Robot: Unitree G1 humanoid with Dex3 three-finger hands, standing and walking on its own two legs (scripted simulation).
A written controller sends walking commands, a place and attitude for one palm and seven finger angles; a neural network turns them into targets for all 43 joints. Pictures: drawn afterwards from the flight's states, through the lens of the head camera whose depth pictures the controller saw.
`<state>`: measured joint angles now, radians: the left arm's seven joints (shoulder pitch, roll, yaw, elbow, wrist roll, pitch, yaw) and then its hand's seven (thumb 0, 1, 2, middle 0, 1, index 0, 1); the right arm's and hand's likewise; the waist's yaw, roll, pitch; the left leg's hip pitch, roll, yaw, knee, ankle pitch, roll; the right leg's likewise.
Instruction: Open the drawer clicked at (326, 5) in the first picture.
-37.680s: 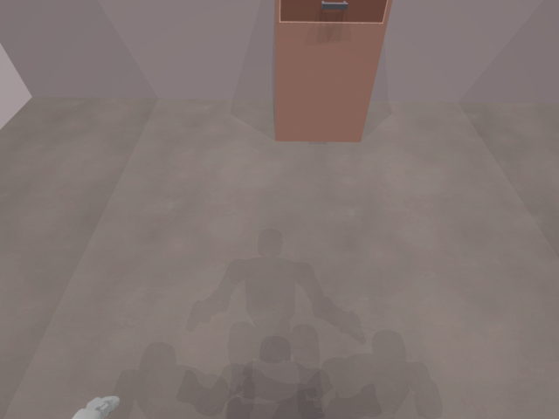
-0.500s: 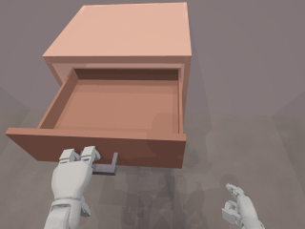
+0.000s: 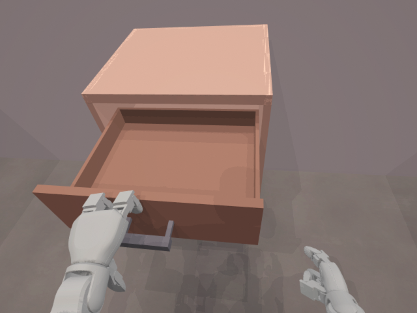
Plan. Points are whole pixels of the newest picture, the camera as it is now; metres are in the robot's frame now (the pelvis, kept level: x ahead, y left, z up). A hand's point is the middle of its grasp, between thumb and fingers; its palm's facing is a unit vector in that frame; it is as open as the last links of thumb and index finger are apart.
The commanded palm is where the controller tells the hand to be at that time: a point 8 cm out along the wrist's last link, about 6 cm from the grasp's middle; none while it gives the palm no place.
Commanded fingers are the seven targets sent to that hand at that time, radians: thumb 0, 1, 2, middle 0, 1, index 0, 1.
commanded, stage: lift the hand off the handle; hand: left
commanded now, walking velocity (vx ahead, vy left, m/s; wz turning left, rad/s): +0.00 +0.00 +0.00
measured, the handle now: (146, 232) +0.26 +0.18 -0.01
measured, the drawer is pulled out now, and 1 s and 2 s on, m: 0.30 0.30 0.30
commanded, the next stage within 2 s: draw the hand back to the body in 0.66 s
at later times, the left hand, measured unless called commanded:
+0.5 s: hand (105, 216) +0.22 +0.20 +0.13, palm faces +0.17 -0.11 -0.98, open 13.8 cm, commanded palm +0.18 +0.20 +0.19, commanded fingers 0.00 -0.50 0.30 -0.30 -1.20 -0.30 -1.20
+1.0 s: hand (89, 219) +0.21 +0.22 +0.14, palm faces +0.12 -0.09 -0.99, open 13.8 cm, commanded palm +0.18 +0.22 +0.19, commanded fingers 0.00 -0.50 0.30 -0.30 -1.20 -0.30 -1.20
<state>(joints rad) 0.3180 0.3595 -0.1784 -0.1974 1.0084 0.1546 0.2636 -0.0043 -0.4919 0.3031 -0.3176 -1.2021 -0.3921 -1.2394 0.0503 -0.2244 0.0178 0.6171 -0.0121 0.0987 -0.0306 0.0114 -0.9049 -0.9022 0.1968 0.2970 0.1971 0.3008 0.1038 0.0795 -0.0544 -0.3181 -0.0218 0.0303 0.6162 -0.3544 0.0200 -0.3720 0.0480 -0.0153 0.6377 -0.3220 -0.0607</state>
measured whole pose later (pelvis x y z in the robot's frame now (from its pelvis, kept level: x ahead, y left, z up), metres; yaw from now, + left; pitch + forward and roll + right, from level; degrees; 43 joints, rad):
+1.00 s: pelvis -0.01 -0.01 +0.01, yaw +0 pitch -2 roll +1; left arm 0.27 0.49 -0.03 -0.38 0.87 0.17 0.05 0.00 -0.49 0.30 -0.32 -1.20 -0.32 -1.21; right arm 0.05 -0.27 0.04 0.63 0.02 0.13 -0.01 0.01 -0.91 -0.90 0.20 0.30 0.20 0.30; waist 0.10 0.12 0.01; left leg -0.17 0.00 0.02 0.46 -0.27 0.00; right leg -0.21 0.07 -0.02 0.47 -0.23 -0.08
